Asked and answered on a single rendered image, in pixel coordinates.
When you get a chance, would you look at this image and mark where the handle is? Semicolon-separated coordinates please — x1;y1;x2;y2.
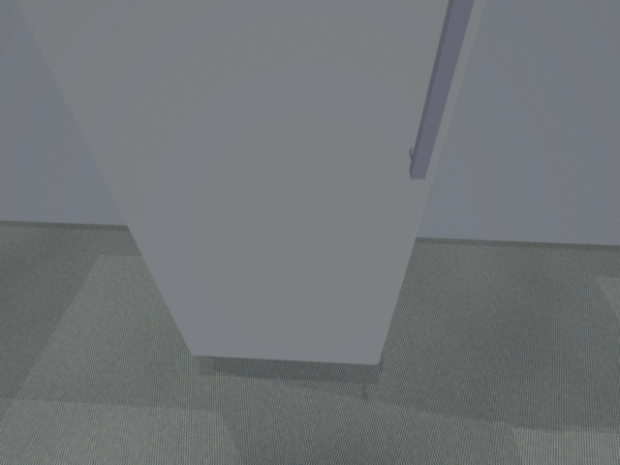
409;0;475;179

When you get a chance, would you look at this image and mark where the fridge door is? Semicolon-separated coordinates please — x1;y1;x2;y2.
16;0;481;365

